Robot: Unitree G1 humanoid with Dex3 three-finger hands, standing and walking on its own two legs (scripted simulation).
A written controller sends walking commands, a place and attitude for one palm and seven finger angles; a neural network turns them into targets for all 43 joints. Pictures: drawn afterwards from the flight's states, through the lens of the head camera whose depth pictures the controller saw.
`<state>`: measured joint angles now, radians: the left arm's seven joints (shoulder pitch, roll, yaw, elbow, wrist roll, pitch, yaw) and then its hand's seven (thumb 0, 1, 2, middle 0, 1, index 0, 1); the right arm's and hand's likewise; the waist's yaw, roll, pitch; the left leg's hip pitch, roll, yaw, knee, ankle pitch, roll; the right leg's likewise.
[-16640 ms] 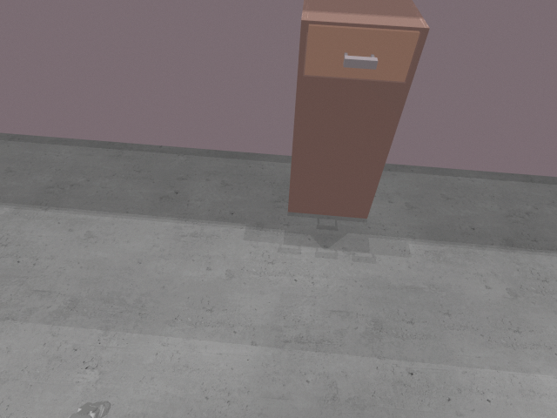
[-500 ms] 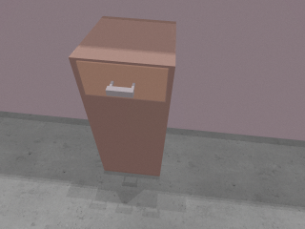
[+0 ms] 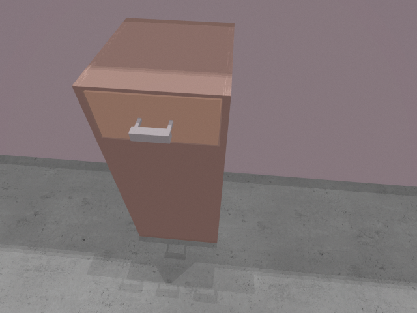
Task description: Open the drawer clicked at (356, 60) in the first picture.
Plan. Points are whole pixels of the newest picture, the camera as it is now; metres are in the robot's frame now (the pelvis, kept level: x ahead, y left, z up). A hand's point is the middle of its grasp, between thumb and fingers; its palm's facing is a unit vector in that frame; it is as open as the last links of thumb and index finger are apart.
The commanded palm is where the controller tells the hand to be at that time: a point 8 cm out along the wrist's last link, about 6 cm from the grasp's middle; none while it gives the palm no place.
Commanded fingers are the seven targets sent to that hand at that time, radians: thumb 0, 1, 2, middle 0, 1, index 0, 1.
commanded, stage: raise the hand with hooked fingers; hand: left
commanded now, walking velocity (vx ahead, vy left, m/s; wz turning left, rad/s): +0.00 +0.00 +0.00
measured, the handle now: (152, 128) +0.55 +0.18 +0.02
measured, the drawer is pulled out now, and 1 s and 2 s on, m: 0.00 0.00 0.00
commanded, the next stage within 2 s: move the hooked fingers above the handle in 2.00 s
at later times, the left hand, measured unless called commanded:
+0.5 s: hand (135, 291) +0.18 +0.16 -0.06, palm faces -0.11 -0.35 -0.93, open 8.4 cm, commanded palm +0.16 +0.20 +0.00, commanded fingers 0.00 0.41 0.69 -0.23 -0.62 -0.23 -0.62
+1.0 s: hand (110, 241) +0.24 +0.20 +0.02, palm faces -0.02 -0.09 -1.00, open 11.4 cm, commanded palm +0.22 +0.21 +0.09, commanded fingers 0.00 -0.17 0.44 -0.28 -0.99 -0.28 -0.99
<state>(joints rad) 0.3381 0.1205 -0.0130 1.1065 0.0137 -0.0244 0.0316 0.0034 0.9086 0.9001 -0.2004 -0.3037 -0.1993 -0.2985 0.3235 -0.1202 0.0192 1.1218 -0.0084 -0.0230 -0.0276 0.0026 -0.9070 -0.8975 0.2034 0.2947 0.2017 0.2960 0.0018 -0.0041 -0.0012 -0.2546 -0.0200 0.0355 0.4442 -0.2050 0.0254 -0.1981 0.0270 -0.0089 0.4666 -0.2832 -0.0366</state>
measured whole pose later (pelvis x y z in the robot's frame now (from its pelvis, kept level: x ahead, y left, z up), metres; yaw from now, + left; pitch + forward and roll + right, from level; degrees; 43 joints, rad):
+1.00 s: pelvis +0.00 -0.02 -0.02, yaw -4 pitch +5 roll +2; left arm 0.34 0.44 -0.03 -0.12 0.94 0.02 0.23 0.00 0.05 0.53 -0.28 -0.85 -0.28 -0.85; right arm 0.19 -0.26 0.01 0.60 -0.03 0.14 -0.02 0.01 -0.90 -0.90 0.21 0.30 0.21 0.30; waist 0.04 0.05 -0.07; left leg -0.45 -0.02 -0.01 0.68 -0.33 -0.01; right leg -0.43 0.06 0.04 0.75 -0.41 -0.06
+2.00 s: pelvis -0.01 +0.02 +0.00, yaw -1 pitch +0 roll +0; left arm -0.12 0.56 -0.01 -0.07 0.86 -0.01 -0.02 0.00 -0.49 0.30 -0.32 -1.21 -0.32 -1.20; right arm 0.15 -0.27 0.00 0.64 0.01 0.15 0.00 0.01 -0.90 -0.90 0.20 0.29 0.20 0.30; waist 0.09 0.08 0.01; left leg -0.27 -0.06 -0.05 0.46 -0.19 0.04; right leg -0.20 0.01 0.01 0.46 -0.26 -0.01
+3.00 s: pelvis +0.02 +0.01 -0.01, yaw -1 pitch +7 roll +0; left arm -0.43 0.50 -0.12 0.35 0.92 0.06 0.00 0.00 -0.49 0.30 -0.32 -1.20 -0.32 -1.20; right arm 0.21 -0.26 -0.03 0.63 0.04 0.20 -0.02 0.01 -0.90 -0.90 0.20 0.29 0.20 0.30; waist 0.03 0.06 -0.07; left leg -0.41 -0.06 -0.04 0.58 -0.29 0.03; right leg -0.35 0.02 0.01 0.58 -0.36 -0.02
